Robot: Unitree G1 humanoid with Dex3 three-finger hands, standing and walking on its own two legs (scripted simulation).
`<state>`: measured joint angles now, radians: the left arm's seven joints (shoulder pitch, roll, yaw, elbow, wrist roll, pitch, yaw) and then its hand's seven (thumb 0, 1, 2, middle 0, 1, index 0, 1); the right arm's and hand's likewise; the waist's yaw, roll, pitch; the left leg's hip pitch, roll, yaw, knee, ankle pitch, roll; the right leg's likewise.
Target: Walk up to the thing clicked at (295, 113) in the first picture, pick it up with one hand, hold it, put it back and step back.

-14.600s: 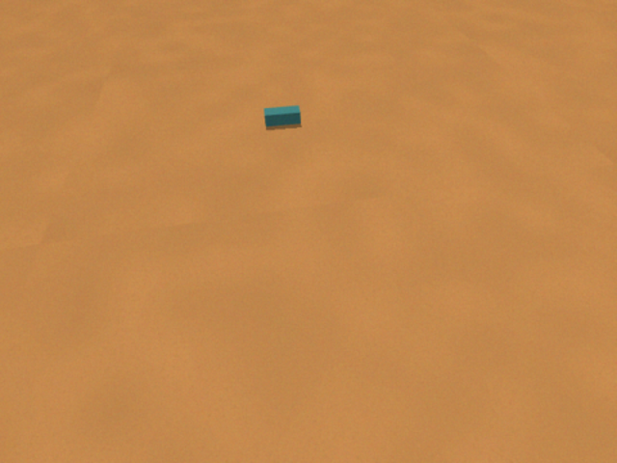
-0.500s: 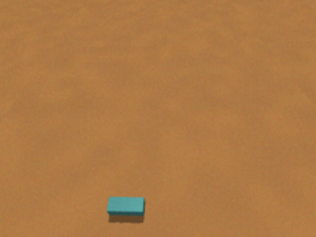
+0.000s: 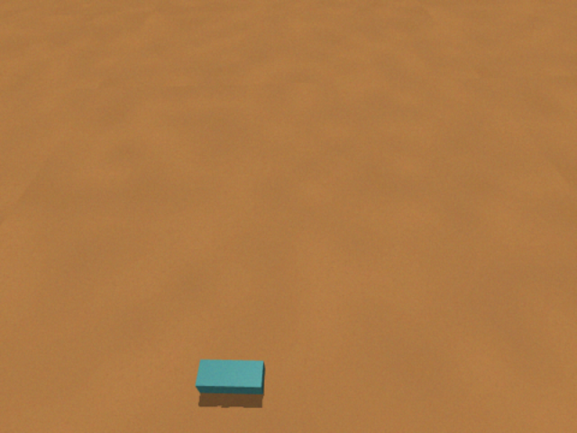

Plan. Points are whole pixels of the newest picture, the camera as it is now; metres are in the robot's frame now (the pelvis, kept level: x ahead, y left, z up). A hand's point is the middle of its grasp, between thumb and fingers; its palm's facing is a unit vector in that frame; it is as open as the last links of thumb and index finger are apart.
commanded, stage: stand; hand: left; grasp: from above
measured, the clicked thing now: (231, 376) +0.45 +0.23 -0.75
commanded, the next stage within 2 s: rise first in 0.52 s
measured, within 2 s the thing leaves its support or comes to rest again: neither
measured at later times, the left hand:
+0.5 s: hand out of the picture +0.07 +0.26 -0.16, palm faces -0.03 -0.94 -0.35, open 7.4 cm
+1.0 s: hand out of the picture +0.15 +0.25 -0.18, palm faces -0.06 -0.92 -0.38, open 11.6 cm
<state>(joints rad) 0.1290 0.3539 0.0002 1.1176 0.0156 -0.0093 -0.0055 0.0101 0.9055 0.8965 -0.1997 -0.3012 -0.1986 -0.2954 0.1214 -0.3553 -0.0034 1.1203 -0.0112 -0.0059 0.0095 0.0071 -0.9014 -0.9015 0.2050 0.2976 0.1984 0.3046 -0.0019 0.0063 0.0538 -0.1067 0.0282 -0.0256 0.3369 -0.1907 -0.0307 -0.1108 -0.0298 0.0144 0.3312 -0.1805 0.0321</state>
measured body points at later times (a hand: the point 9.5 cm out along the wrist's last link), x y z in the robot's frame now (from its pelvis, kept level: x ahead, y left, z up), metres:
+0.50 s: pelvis +0.00 +0.00 +0.00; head +0.01 +0.00 +0.45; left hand +0.07 +0.30 -0.13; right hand +0.07 -0.30 -0.13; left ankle +0.00 +0.14 -0.75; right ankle +0.00 -0.14 -0.75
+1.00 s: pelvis -0.01 +0.00 -0.03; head +0.05 +0.00 +0.41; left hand +0.16 +0.30 -0.15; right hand +0.10 -0.26 -0.15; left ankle +0.00 +0.14 -0.75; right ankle +0.00 -0.14 -0.75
